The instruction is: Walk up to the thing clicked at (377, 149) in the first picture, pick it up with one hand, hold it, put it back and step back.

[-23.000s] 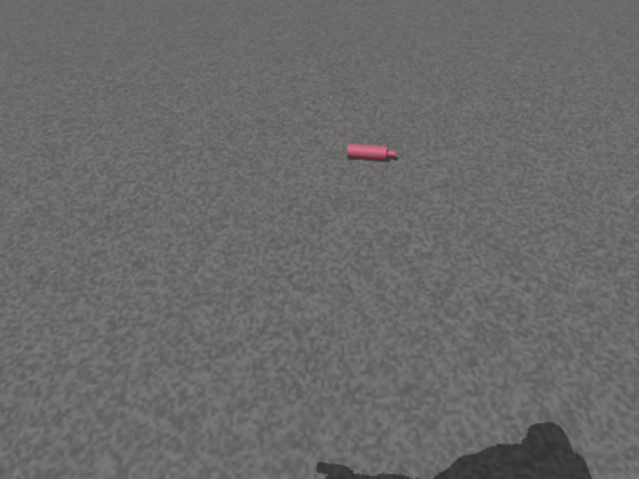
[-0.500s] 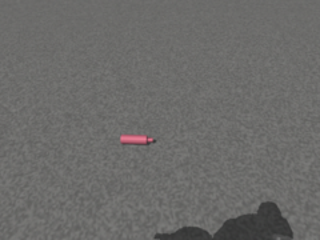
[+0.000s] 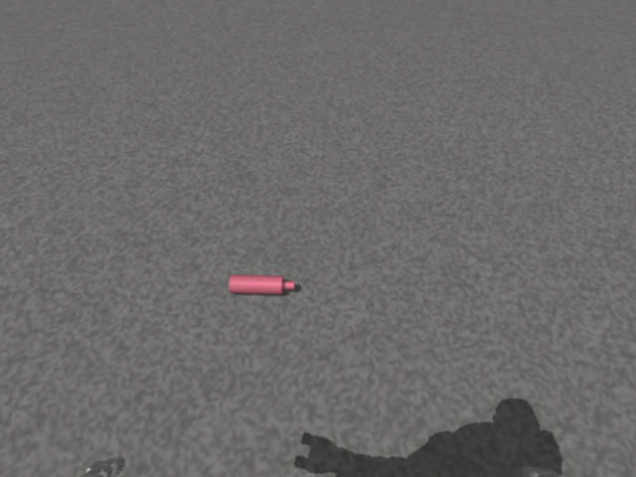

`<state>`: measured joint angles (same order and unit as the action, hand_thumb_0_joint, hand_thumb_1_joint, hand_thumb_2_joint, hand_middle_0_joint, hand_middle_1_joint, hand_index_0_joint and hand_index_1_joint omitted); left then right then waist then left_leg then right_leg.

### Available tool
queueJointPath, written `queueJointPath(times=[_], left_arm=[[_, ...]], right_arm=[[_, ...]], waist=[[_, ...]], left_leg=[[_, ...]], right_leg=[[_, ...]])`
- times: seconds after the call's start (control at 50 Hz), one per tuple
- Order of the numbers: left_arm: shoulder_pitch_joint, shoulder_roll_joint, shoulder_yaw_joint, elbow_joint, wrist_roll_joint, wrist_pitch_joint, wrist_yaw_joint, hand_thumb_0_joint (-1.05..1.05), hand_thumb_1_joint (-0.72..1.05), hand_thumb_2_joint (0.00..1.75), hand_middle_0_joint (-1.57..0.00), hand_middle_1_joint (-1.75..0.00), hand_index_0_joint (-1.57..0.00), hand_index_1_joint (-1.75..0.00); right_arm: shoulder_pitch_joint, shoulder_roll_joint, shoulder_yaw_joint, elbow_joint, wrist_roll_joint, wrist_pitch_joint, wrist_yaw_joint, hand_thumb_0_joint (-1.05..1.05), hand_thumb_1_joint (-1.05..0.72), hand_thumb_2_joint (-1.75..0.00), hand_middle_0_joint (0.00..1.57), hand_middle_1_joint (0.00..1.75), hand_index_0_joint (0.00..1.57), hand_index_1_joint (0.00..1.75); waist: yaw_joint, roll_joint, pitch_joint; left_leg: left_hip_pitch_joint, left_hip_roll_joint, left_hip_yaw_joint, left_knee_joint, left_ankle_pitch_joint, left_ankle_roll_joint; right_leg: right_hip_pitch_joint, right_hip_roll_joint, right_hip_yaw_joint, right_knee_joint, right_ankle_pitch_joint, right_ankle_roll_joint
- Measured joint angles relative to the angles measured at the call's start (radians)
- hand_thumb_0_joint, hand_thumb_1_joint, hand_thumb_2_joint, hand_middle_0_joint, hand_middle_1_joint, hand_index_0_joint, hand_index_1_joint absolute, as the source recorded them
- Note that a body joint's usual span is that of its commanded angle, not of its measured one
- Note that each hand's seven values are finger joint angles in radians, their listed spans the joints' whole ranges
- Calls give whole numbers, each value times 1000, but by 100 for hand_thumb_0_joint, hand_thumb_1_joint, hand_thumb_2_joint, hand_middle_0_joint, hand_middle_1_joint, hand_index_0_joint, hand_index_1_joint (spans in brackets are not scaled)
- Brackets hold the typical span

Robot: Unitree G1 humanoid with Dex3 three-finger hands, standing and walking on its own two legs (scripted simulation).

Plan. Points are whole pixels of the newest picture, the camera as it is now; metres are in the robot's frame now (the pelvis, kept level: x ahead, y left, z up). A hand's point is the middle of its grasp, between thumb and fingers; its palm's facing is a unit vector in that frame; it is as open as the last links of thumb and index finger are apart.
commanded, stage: walk up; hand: left
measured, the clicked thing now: (262, 284) +0.84 +0.20 -0.74
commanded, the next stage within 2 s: stand in 0.16 s
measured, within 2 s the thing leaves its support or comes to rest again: neither
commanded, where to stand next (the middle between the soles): +0.45 -0.01 m, yaw -2 degrees
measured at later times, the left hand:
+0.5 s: hand out of the picture +0.06 +0.24 -0.14, palm faces -0.01 -0.94 -0.35, open 7.4 cm
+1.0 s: hand out of the picture +0.01 +0.24 -0.15, palm faces -0.03 -0.94 -0.34, open 7.4 cm
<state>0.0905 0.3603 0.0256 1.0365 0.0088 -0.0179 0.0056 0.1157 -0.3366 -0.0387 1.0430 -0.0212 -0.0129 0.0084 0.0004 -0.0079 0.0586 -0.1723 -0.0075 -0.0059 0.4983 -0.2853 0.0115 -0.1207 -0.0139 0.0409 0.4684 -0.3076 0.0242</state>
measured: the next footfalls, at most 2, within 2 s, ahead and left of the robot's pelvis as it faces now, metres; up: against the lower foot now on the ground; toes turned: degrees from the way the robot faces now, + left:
left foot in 1.80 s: +0.32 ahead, +0.07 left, +0.00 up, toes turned +4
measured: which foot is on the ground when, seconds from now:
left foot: down 0.00-1.00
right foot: down 0.00-1.00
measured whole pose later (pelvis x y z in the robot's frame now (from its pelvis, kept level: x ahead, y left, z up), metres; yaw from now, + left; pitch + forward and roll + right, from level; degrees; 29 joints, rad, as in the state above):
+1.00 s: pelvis -0.04 -0.01 +0.01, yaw +0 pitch -3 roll +0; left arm 0.15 0.35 0.00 1.14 0.01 -0.01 -0.01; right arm 0.15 -0.36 -0.01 1.15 -0.02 0.00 0.02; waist -0.01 0.01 0.06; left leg -0.15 0.01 -0.02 0.34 -0.14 -0.01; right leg -0.11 0.00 0.03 0.34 -0.18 0.01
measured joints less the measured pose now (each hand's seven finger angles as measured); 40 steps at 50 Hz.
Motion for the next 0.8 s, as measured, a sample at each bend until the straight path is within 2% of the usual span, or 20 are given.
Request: queueJointPath(times=[0.18,0.42,0.8], left_arm=[[2,-5,-3,20,1,6,3,1,90,90,-21,-30,-20,-30],[-9,-25,-26,69,-1,12,0,1,90,90,-21,-30,-20,-30],[45,-11,-22,104,7,11,-13,1,90,90,-21,-30,-20,-30]], right_arm=[[-23,-3,-1,12,2,6,0,0,-90,-89,21,30,20,30],[-54,-7,22,49,14,9,1,0,-90,-89,21,30,20,30],[17,-20,21,99,4,13,15,0,-90,-89,21,30,20,30]], waist=[[2,7,6],[-4,20,26],[-7,19,-2]], left_leg=[[15,3,1,-7,1,-5],[61,9,-9,-133,96,-16],[28,19,-18,-158,148,-25]], right_leg=[[11,2,1,1,-2,-3],[55,7,-9,-117,86,-7],[22,17,-17,-139,135,-15]])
